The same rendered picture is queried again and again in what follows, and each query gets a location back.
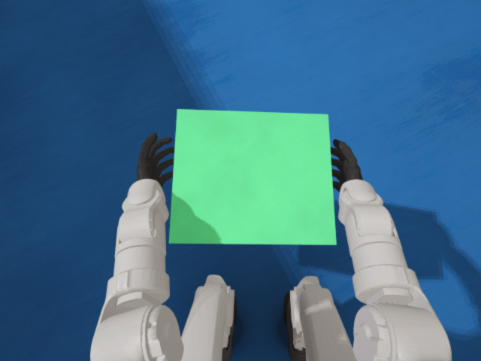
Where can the robot right forearm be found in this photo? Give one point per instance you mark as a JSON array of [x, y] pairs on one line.
[[381, 272]]

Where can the robot left hand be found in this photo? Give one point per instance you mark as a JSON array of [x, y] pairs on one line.
[[147, 161]]

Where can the robot right hand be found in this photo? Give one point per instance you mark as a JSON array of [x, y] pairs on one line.
[[346, 163]]

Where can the robot left upper arm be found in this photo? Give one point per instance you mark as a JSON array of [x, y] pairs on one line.
[[149, 333]]

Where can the robot left shin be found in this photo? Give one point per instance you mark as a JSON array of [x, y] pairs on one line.
[[217, 279]]

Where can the robot right upper arm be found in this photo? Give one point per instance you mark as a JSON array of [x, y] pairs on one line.
[[384, 332]]

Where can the robot left forearm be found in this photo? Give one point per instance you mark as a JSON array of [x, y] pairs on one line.
[[139, 277]]

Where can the robot left foot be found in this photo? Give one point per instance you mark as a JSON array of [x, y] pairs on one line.
[[227, 351]]

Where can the carton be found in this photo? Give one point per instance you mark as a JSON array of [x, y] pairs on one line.
[[244, 177]]

